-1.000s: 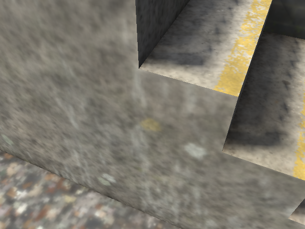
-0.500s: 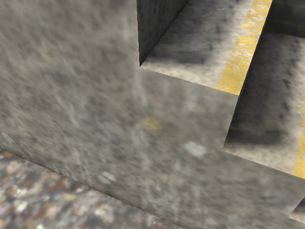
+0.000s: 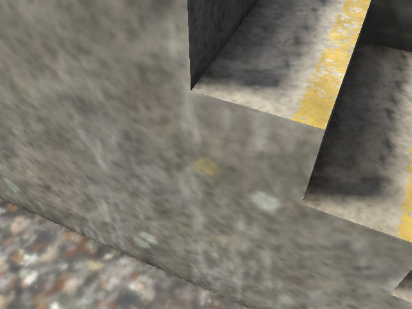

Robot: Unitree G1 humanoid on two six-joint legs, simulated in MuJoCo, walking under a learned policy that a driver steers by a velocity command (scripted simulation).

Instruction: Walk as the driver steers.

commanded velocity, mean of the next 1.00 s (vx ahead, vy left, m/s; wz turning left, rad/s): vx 0.00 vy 0.00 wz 0.00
